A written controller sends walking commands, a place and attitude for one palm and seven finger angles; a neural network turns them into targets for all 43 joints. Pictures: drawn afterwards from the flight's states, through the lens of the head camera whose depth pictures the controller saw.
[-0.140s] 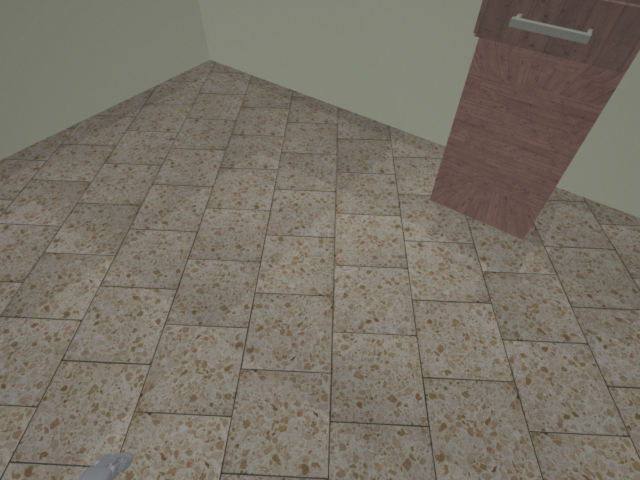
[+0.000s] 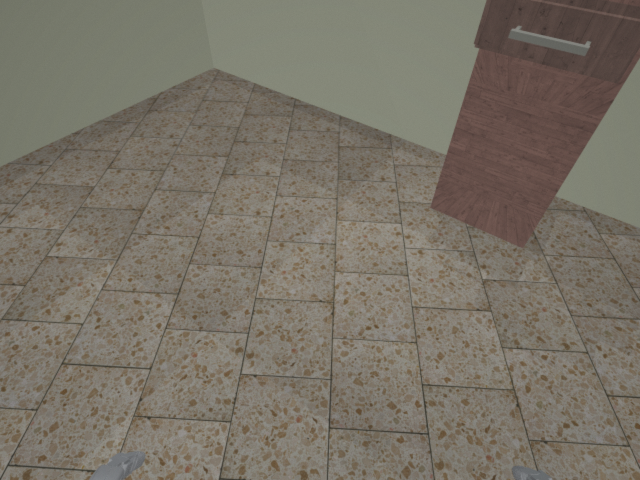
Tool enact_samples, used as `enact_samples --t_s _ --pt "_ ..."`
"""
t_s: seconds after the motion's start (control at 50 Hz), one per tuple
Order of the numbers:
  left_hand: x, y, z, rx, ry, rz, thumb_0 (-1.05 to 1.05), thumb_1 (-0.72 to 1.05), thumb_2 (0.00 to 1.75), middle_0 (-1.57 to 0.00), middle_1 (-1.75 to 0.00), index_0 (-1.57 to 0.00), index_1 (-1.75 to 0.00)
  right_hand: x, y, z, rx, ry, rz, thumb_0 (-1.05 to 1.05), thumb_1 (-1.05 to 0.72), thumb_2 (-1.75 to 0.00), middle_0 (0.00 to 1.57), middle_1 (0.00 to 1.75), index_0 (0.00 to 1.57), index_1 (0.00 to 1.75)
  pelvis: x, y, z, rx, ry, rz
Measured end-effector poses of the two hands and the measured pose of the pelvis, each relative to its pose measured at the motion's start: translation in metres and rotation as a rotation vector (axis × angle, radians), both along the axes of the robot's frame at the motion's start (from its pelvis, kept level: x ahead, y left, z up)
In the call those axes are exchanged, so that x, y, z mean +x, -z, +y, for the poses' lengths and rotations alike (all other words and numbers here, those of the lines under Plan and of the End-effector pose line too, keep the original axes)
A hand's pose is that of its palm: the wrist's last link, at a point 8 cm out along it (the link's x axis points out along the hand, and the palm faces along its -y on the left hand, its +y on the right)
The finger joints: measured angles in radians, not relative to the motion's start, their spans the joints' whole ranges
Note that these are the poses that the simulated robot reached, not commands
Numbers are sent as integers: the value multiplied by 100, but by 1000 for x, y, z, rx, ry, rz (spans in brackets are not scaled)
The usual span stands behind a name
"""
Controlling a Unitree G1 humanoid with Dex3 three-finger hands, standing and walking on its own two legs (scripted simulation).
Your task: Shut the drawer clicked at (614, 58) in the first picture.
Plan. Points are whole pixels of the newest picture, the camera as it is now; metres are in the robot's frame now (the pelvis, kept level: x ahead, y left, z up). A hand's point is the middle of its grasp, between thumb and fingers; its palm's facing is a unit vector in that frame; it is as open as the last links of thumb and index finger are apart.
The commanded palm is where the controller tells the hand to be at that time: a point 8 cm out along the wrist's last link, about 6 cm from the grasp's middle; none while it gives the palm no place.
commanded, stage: stand and wait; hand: left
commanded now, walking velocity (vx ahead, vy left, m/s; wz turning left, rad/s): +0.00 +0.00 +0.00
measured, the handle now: (549, 39) +1.13 -0.53 +0.11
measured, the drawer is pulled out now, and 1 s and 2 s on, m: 0.19 0.19 0.19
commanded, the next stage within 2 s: look at it before walking up in 0.68 s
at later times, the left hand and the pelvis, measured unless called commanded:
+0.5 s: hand out of the picture +0.05 +0.24 -0.15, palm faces -0.02 -0.94 -0.34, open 7.4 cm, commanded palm none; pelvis -0.02 -0.01 +0.01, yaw +0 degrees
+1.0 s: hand out of the picture +0.05 +0.24 -0.15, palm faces -0.03 -0.94 -0.34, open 7.4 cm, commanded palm none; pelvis -0.03 -0.01 +0.01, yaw +0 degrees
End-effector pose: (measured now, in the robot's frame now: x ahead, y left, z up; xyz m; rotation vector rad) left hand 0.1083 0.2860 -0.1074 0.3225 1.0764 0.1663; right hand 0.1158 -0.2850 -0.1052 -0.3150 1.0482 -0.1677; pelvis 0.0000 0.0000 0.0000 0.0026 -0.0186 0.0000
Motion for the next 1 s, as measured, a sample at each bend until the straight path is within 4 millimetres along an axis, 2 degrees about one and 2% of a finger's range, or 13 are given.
enact_samples --t_s 0.08,0.16,0.36,0.48,0.68,1.0 --pt "-6 2 -4 -10 -7 11 1 90 90 -20 -30 -20 -30 3 -2 1 4 -3 -7 1 -91 -90 20 30 20 30 -2 -1 -1 1 0 -5" --pt "-18 3 -4 -12 -18 34 1 90 90 -20 -30 -20 -30 -3 -2 -1 2 2 6 1 -91 -90 20 30 20 30 -4 -3 -3 0 1 -10" --pt "-51 6 1 -2 -43 111 1 90 90 -20 -30 -20 -30 -38 2 -12 -12 31 96 1 -91 -90 20 30 20 30 -14 -5 -5 -1 -1 -14" --pt "-63 6 3 5 -51 137 1 90 90 -20 -30 -20 -30 -59 5 -16 -13 48 140 1 -91 -90 20 30 20 30 -19 -6 -6 -1 -2 -18" --pt "-67 2 1 9 -47 127 1 90 90 -20 -30 -20 -30 -74 8 -16 0 59 158 1 -91 -90 20 30 20 30 -27 -8 -8 0 0 -23" --pt "-65 2 -6 2 -38 121 0 90 90 -20 -30 -20 -30 -77 7 -20 3 62 158 1 -91 -90 20 30 20 30 -29 -8 -12 0 2 -17"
